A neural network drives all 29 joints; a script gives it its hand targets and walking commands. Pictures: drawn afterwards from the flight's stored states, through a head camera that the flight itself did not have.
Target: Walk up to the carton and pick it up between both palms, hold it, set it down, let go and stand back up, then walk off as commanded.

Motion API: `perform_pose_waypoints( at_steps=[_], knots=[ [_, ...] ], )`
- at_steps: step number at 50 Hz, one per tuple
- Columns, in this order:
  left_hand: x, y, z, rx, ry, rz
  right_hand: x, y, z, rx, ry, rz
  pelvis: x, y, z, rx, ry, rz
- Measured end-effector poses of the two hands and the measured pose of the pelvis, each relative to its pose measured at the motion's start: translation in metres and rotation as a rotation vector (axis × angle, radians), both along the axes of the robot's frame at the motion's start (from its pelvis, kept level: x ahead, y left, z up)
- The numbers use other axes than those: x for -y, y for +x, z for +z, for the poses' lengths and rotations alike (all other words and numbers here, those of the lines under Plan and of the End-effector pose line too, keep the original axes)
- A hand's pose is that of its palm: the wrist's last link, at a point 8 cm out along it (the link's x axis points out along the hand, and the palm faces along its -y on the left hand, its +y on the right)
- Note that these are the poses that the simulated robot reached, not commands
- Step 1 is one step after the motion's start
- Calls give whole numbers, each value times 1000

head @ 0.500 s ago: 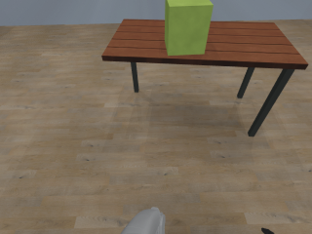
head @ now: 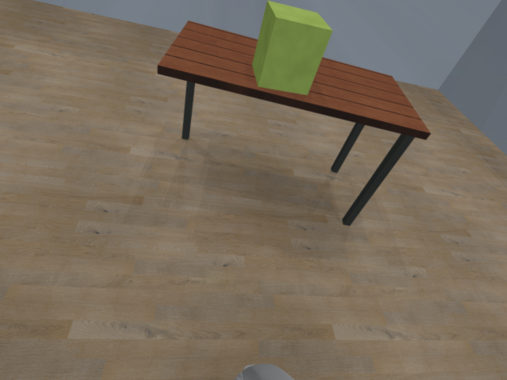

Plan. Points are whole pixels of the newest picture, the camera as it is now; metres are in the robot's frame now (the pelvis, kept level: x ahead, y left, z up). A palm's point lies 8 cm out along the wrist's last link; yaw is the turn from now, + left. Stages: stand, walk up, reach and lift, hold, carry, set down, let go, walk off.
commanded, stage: walk off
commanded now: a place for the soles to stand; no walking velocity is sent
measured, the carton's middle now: (288, 49) +1.27 -0.18 +0.06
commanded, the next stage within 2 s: none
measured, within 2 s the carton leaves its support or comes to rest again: neither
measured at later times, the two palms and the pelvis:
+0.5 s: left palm out of the picture +0.13 +0.17 -0.06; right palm out of the picture +0.10 -0.41 -0.13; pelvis +0.06 -0.14 +0.01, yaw -2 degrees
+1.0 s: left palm (181, 362) +0.19 +0.09 -0.08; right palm out of the picture +0.14 -0.48 -0.10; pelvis +0.11 -0.19 +0.02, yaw -5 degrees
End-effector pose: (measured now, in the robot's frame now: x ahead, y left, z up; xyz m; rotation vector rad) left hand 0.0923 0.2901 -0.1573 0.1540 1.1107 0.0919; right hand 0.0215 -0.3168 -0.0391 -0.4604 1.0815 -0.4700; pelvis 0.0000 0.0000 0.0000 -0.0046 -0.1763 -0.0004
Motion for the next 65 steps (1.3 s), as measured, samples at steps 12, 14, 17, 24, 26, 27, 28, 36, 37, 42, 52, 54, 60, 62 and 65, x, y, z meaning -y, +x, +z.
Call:
perform_pose_waypoints(
  at_steps=[12,14,17,24,26,27,28,36,37,42,52,54,60,62,65],
  knots=[
    [25,13,28,-33,142,-15,46,15,-45,-25,110,13,56,17,-9,-28,59,-13],
    [34,19,38,-46,180,-17,57,22,-61,-35,152,15,71,24,-12,-40,75,-17],
    [53,28,52,-60,238,-14,73,35,-88,-53,216,21,95,37,-18,-53,76,-26],
    [110,31,91,-85,251,38,92,72,-98,-55,319,42,132,62,5,-85,75,-20],
    [126,37,98,-87,246,40,98,77,-93,-63,335,40,140,67,13,-102,75,-24],
    [133,40,101,-86,243,40,102,78,-90,-71,339,39,145,70,17,-109,77,-24],
    [140,43,102,-83,241,40,106,80,-88,-78,340,37,149,73,20,-115,80,-25],
    [183,68,95,-59,206,44,139,103,-72,-66,311,19,175,94,27,-108,81,-41],
    [187,70,93,-57,201,42,142,107,-71,-59,306,16,178,96,26,-105,77,-45],
    [199,84,87,-44,188,28,152,122,-68,-29,292,8,185,105,25,-97,54,-64],
    [193,102,75,-53,219,-25,170,110,-60,-54,243,-23,195,106,19,-97,32,-93],
    [193,106,75,-33,233,-34,176,105,-60,-66,237,-33,199,103,18,-76,42,-93],
    [198,98,80,-24,282,-55,190,119,-73,3,267,-24,215,90,9,-74,49,-112],
    [199,91,78,-18,315,-59,193,126,-88,23,299,-7,222,82,-1,-71,53,-113],
    [206,74,84,-14,343,-37,189,127,-105,3,347,26,221,72,-4,-40,24,-104]
  ],
)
